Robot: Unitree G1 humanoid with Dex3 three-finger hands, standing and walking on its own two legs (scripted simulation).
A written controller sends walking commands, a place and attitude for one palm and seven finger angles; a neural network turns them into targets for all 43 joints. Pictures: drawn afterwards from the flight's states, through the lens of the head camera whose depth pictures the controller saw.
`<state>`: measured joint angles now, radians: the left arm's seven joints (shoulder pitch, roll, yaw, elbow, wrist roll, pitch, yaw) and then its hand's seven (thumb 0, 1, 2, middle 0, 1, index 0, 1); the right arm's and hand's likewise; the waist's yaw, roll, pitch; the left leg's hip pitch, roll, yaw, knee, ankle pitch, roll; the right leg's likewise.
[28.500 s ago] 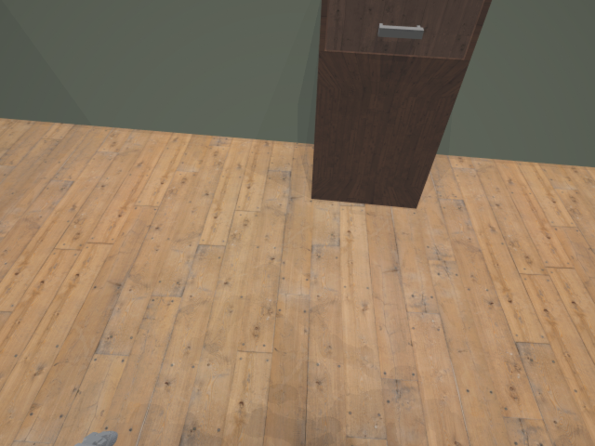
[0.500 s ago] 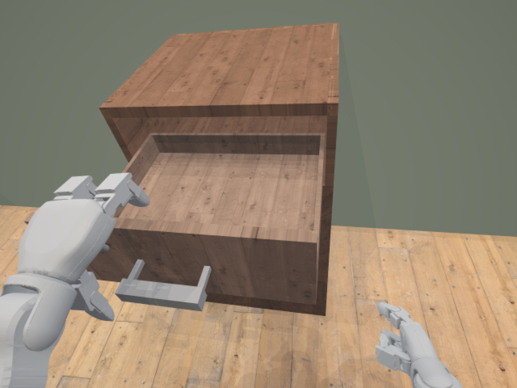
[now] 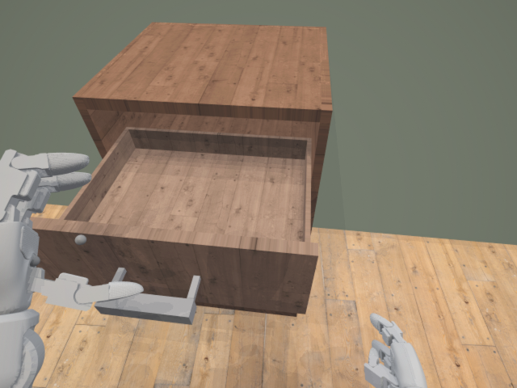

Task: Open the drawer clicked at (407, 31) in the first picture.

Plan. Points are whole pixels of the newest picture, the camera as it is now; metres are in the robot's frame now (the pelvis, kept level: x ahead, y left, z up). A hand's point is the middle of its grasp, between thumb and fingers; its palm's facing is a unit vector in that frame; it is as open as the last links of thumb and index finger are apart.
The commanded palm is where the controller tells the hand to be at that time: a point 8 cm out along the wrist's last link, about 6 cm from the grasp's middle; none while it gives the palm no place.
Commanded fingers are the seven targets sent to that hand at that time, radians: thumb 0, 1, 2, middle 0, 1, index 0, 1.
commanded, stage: draw the hand back to the body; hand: left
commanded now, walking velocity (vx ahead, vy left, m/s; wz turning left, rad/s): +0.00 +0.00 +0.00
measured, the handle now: (152, 292) +0.23 +0.20 +0.04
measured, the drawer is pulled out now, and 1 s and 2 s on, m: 0.30 0.30 0.30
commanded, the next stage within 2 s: step back with the hand held close in 0.76 s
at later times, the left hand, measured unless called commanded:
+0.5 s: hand (58, 235) +0.20 +0.24 +0.22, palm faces +0.46 -0.79 -0.41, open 9.2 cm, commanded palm +0.15 +0.28 +0.23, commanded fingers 0.00 0.83 0.87 -0.20 -0.34 -0.20 -0.34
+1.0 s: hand (50, 230) +0.19 +0.24 +0.24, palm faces +0.47 -0.75 -0.47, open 7.4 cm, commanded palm +0.13 +0.28 +0.23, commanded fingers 0.00 0.90 0.90 -0.20 -0.30 -0.20 -0.30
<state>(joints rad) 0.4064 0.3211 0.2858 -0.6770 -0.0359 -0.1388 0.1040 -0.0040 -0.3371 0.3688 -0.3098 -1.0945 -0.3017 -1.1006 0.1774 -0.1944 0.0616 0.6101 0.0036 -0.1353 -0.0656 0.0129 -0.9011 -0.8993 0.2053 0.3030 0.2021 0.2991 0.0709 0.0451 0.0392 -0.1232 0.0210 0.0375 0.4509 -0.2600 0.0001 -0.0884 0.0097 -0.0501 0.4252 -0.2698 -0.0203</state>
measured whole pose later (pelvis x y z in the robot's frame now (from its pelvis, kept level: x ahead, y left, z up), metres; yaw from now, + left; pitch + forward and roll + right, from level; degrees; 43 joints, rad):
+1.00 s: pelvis +0.00 -0.01 +0.00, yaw +1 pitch +0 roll -1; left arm 0.46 0.41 0.47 -0.61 -0.08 -0.19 0.11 0.01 0.89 0.90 -0.21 -0.30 -0.21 -0.31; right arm 0.16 -0.23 0.02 0.60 0.03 -0.06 -0.06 0.01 -0.90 -0.90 0.21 0.30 0.20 0.30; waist 0.04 0.08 0.01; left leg -0.21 0.04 0.02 0.49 -0.27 -0.01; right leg -0.16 0.03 -0.07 0.43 -0.26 -0.03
